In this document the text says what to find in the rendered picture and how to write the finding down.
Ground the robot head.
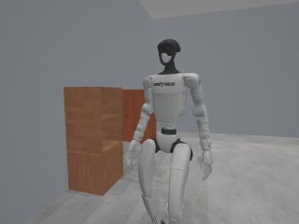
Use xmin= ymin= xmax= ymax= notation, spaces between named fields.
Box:
xmin=157 ymin=38 xmax=181 ymax=75

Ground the robot right forearm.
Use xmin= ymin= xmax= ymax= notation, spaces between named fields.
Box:
xmin=133 ymin=108 xmax=150 ymax=141

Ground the robot right upper arm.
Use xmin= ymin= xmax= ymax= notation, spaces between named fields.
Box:
xmin=142 ymin=75 xmax=154 ymax=115

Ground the left robot shin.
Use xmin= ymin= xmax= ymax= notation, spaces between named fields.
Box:
xmin=167 ymin=205 xmax=186 ymax=224

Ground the right robot hand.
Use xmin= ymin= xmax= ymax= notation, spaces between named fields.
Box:
xmin=126 ymin=139 xmax=141 ymax=166

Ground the left robot hand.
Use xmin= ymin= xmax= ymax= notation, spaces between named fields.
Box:
xmin=197 ymin=150 xmax=213 ymax=182

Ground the robot left forearm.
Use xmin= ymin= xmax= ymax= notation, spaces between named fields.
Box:
xmin=196 ymin=105 xmax=211 ymax=150

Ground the robot left upper arm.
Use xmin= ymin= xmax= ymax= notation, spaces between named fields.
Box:
xmin=182 ymin=73 xmax=204 ymax=118

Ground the cupboard door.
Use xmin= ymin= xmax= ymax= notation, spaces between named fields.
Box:
xmin=121 ymin=90 xmax=157 ymax=144

